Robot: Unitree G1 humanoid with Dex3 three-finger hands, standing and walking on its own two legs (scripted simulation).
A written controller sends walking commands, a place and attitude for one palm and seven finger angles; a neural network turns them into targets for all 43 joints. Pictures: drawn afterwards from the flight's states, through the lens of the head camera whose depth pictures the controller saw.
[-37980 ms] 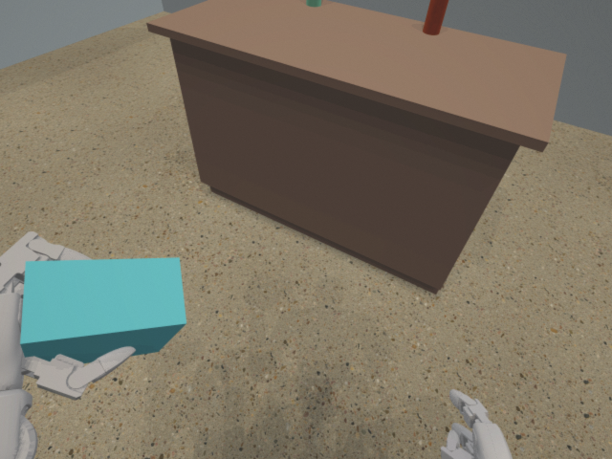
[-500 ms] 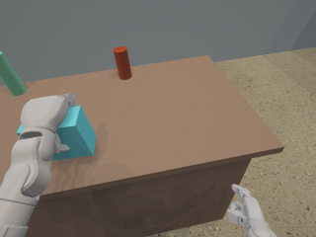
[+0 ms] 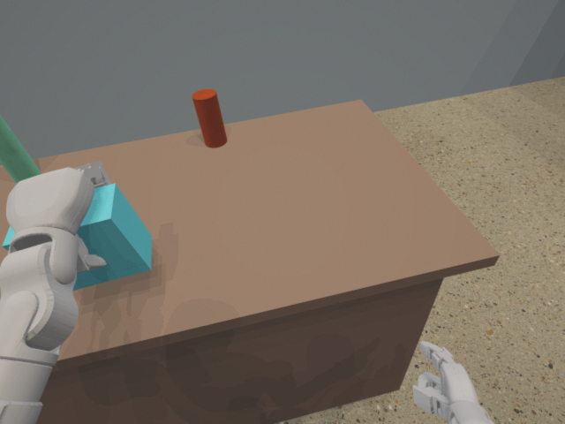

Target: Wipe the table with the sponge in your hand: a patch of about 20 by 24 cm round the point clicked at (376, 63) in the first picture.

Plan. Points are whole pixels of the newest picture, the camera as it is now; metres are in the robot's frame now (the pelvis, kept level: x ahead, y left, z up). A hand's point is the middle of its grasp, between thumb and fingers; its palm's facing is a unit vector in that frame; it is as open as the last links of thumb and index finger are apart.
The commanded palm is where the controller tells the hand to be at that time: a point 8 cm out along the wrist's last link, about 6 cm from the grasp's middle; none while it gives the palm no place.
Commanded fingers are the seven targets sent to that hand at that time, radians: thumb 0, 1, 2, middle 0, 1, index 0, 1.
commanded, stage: move the sponge above the wiping area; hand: left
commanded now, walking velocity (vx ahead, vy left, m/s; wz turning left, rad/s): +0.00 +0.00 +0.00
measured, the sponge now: (95, 248) +0.28 +0.33 +0.13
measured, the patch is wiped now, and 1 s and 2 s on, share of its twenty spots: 0.15 0.15 0.30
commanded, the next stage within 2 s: lower the sponge onto the table in 0.44 s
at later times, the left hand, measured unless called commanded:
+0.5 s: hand (90, 222) +0.28 +0.31 +0.18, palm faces +0.16 -0.03 -0.99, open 10.7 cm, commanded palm +0.23 +0.29 +0.22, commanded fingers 0.00 0.10 1.30 -1.20 -1.60 -1.20 -1.60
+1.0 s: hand (93, 246) +0.27 +0.32 +0.14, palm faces +0.03 -0.06 -1.00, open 10.7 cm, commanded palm +0.23 +0.30 +0.21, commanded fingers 0.00 0.10 1.30 -1.20 -1.60 -1.20 -1.60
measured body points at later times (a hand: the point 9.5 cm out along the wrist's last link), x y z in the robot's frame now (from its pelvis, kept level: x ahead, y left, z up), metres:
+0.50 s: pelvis +0.00 +0.00 +0.00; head -0.02 -0.05 +0.45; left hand +0.27 +0.31 +0.23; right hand +0.24 -0.19 -0.09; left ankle +0.05 +0.11 -0.74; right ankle +0.01 -0.09 -0.74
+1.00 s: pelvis +0.00 +0.00 +0.00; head -0.02 -0.05 +0.45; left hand +0.26 +0.32 +0.20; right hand +0.25 -0.20 -0.09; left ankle +0.05 +0.11 -0.74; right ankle +0.01 -0.09 -0.74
